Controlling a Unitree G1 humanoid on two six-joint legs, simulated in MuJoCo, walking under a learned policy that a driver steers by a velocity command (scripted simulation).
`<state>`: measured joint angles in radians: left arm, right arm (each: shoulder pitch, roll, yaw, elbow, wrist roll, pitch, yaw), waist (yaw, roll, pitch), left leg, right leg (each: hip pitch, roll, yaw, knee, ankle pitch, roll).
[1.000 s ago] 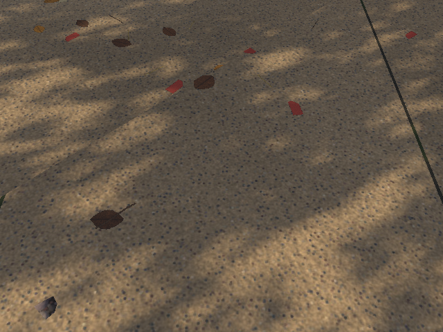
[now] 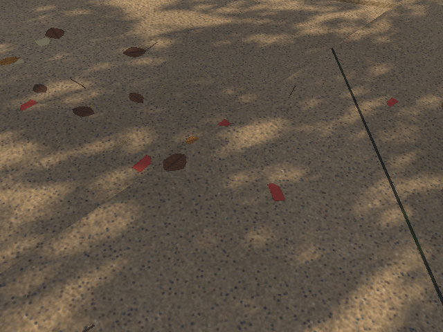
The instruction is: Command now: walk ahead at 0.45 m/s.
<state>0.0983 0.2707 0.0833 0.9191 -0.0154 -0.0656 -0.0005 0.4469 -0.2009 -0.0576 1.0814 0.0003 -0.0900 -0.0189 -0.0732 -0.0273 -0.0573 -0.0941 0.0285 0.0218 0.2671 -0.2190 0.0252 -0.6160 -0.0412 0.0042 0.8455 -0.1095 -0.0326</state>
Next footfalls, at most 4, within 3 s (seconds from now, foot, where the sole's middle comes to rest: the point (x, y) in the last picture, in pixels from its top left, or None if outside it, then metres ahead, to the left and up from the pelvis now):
0.26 right None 0.28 -0.17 -0.79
0.80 left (171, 325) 0.58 0.09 -0.79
1.26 right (193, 228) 0.93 0.01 -0.79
1.76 left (92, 223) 0.96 0.37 -0.79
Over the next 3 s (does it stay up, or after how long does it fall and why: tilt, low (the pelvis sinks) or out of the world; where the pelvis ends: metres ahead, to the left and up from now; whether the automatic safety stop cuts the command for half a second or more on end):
stays up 1.46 0.67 -0.12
